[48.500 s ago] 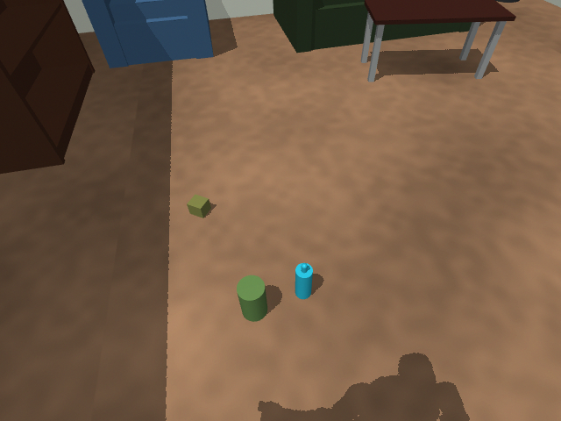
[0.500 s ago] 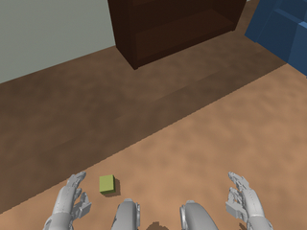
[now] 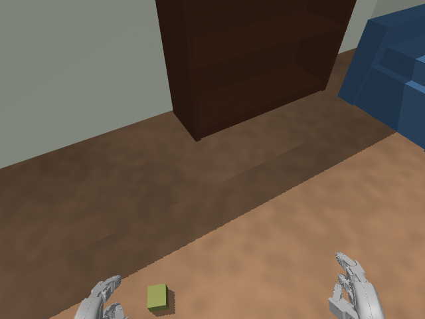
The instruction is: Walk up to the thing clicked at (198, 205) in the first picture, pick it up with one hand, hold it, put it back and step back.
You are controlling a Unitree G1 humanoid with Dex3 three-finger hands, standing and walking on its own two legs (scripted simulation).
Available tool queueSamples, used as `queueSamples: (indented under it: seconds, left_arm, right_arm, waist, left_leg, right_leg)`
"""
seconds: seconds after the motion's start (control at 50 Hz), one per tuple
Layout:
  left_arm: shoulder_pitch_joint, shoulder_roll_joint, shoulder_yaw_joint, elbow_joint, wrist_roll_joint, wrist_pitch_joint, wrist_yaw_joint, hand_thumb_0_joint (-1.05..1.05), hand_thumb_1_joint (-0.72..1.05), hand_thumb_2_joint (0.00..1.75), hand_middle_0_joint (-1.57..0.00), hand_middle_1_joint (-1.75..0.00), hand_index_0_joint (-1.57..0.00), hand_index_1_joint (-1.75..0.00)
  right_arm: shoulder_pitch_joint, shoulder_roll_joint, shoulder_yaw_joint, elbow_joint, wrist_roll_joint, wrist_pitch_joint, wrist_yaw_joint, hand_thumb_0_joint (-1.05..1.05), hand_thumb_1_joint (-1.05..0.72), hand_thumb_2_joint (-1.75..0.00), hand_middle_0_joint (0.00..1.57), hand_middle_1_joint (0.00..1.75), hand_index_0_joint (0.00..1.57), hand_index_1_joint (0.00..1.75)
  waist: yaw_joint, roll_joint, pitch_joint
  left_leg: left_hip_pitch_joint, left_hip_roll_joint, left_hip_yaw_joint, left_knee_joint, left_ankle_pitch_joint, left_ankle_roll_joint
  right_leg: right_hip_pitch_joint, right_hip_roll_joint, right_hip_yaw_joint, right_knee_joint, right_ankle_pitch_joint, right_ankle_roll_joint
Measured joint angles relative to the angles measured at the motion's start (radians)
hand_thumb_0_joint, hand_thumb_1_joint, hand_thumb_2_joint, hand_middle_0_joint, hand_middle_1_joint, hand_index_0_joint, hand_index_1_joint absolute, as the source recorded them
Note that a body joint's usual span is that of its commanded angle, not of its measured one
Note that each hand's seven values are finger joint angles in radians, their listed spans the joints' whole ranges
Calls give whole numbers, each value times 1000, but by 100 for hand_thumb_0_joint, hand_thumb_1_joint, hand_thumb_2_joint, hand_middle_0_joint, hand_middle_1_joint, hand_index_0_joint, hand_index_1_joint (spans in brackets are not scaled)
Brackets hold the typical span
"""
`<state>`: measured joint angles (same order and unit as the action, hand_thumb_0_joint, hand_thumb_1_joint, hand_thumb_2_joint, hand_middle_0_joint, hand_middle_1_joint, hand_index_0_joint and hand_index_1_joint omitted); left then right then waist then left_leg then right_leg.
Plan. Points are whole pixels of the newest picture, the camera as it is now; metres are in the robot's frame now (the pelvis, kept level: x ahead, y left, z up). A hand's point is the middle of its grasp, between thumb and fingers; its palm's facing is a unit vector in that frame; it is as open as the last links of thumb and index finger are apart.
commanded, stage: home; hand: left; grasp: from above
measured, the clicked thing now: (158, 297) +0.36 +0.25 -0.68
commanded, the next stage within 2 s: stand in 1.80 s
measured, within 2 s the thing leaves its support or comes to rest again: neither
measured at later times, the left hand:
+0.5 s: hand out of the picture +0.16 +0.18 -0.04, palm faces +0.04 -0.98 -0.20, open 7.4 cm
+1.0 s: hand out of the picture +0.16 +0.18 -0.04, palm faces +0.04 -0.98 -0.20, open 7.4 cm
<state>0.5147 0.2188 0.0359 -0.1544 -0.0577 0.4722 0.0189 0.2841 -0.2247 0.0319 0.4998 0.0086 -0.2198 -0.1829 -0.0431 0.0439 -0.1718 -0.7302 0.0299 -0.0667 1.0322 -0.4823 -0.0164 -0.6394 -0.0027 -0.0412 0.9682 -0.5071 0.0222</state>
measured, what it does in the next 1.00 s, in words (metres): stands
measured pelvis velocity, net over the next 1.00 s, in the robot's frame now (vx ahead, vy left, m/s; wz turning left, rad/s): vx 0.00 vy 0.00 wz -0.01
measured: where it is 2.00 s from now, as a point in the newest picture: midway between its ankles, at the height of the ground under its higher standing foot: outside the picture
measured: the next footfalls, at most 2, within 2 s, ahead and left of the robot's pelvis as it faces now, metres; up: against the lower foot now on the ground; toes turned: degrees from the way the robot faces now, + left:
none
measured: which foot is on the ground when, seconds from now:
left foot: down 0.00-1.00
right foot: down 0.00-1.00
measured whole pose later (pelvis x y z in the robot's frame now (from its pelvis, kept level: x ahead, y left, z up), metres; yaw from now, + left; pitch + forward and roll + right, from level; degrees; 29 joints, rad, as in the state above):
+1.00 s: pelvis +0.00 +0.00 +0.00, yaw +0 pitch +10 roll -3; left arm 0.50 0.22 0.03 -0.14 -0.05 0.47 0.02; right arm 0.28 -0.22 0.04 0.53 0.00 -0.23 -0.18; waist -0.04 0.04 -0.16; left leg -0.72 0.03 -0.06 1.03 -0.49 -0.02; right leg -0.63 0.00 -0.03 0.97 -0.51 0.02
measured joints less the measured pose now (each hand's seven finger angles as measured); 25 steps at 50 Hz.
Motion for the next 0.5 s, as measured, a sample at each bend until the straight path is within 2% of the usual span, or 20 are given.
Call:
queueSamples:
  seconds: [0.2, 0.5]
  left_arm:
    - [-11, 3, -7, 3, 11, -9, 0, 1, 90, 90, -21, -30, -20, -30]
    - [-13, 3, -6, 7, 7, -6, 1, 1, 91, 90, -20, -30, -20, -30]
  right_arm:
    - [-15, 8, 10, 14, -8, -5, 7, 1, -90, -89, 21, 30, 21, 30]
    - [7, 10, 11, 32, -8, -5, 3, 1, -90, -89, 21, 30, 21, 30]
  waist:
    - [9, -6, 17]
    - [4, 0, 22]
  left_leg:
    - [12, -1, -2, -2, 3, -1]
    - [12, 1, 5, -5, 6, 0]
  right_leg:
    - [13, -1, -2, -1, 1, -1]
    - [8, 0, 6, -2, 6, 0]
